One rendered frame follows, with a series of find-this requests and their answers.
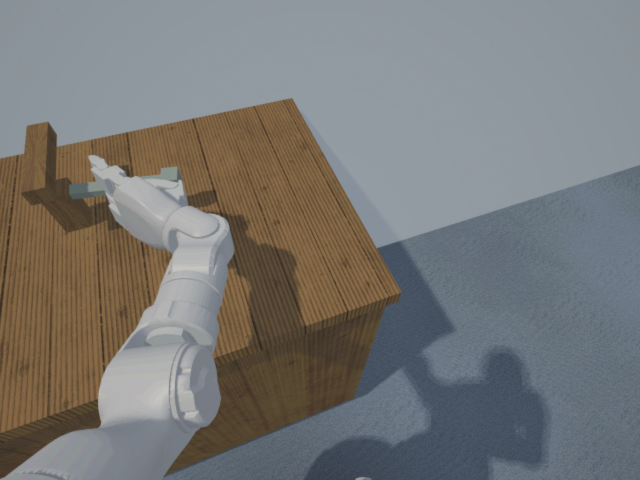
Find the robot left forearm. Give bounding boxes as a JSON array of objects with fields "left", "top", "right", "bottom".
[{"left": 98, "top": 206, "right": 234, "bottom": 420}]

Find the counter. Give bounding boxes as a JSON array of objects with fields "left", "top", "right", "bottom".
[{"left": 0, "top": 98, "right": 402, "bottom": 479}]

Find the robot left upper arm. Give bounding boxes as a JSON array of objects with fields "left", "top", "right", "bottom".
[{"left": 0, "top": 341, "right": 221, "bottom": 480}]

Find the left robot hand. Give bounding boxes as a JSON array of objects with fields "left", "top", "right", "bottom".
[{"left": 88, "top": 155, "right": 188, "bottom": 249}]

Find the tap lever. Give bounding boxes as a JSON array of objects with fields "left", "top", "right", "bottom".
[{"left": 69, "top": 166, "right": 183, "bottom": 199}]

